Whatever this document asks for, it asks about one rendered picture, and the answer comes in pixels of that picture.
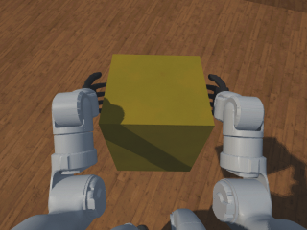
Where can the left robot hand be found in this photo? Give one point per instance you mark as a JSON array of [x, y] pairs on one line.
[[90, 80]]

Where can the right robot hand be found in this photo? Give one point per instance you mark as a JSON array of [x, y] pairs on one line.
[[222, 87]]

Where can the left robot upper arm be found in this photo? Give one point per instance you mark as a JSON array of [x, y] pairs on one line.
[[75, 200]]

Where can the robot right thigh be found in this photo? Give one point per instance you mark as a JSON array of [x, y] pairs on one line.
[[185, 219]]

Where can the robot left forearm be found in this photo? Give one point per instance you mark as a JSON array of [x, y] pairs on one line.
[[72, 121]]

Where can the carton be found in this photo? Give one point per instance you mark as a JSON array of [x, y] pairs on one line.
[[156, 114]]

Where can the robot right forearm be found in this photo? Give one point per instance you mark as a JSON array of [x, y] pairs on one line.
[[243, 130]]

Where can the right robot upper arm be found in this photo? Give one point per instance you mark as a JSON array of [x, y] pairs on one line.
[[245, 204]]

